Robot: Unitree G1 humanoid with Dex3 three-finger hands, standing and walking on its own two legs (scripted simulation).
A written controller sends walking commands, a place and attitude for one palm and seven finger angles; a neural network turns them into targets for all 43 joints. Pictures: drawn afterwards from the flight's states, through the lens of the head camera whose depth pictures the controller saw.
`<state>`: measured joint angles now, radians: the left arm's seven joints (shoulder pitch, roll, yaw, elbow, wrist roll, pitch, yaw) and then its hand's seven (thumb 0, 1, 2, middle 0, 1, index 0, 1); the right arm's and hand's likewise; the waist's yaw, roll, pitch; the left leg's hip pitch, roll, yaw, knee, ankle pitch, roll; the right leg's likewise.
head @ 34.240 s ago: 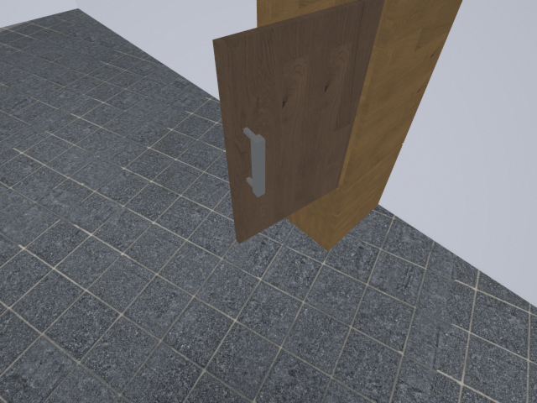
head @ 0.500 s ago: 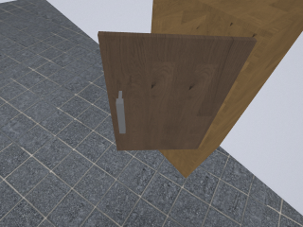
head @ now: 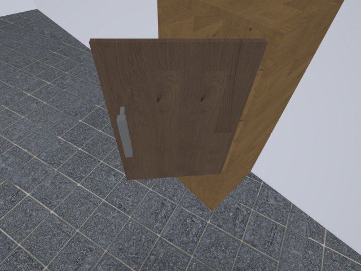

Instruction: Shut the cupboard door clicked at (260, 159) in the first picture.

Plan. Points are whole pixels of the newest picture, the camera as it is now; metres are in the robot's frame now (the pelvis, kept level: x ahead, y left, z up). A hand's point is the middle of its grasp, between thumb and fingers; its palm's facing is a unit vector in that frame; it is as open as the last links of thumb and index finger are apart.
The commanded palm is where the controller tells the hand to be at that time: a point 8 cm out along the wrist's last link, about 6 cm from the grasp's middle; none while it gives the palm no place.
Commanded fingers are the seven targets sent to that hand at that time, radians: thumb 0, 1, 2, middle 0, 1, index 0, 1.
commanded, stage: come to a stop and stand still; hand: left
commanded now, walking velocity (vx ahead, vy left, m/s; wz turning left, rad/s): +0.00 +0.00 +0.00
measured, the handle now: (125, 132) +0.49 +0.18 -0.02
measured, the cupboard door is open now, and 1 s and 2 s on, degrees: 52 52 52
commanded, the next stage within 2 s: look again from close up in 1.08 s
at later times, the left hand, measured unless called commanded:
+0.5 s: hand out of the picture +0.01 +0.14 -0.18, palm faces +0.03 -0.99 -0.14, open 7.3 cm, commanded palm none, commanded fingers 0.00 0.90 0.90 -0.20 -0.30 -0.20 -0.30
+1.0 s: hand out of the picture +0.04 +0.14 -0.18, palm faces +0.02 -0.98 -0.18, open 7.3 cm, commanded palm none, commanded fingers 0.00 0.90 0.90 -0.20 -0.30 -0.20 -0.30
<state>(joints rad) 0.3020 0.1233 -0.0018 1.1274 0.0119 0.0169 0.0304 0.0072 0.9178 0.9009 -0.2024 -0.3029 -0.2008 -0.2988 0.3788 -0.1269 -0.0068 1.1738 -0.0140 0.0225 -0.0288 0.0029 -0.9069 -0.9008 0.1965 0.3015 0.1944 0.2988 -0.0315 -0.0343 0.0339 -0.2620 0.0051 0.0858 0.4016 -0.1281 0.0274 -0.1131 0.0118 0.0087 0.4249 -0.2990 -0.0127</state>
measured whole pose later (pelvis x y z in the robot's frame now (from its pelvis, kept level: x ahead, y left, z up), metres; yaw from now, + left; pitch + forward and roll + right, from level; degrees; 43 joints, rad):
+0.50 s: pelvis +0.03 -0.01 +0.00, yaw +0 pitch +0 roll +1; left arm 0.30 0.12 0.00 1.14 0.01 0.00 0.04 0.00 0.91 0.90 -0.20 -0.30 -0.20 -0.30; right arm 0.24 -0.14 0.00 1.14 -0.01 -0.01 -0.04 0.01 -0.92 -0.90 0.20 0.30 0.20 0.30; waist 0.00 -0.04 0.05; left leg -0.23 0.01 0.08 0.41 -0.17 0.02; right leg -0.06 0.02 0.01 0.38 -0.32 -0.02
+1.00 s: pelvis +0.05 -0.02 +0.00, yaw +0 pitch -1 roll +1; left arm 0.29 0.14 0.00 1.12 0.01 0.00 0.04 0.00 0.91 0.90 -0.20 -0.30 -0.20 -0.30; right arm 0.24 -0.14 0.01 1.15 -0.01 0.00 -0.04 0.00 -0.91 -0.90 0.20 0.30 0.20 0.30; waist -0.01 -0.03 0.05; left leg -0.19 0.02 0.08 0.41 -0.21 -0.01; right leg 0.00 0.03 0.01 0.35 -0.34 -0.04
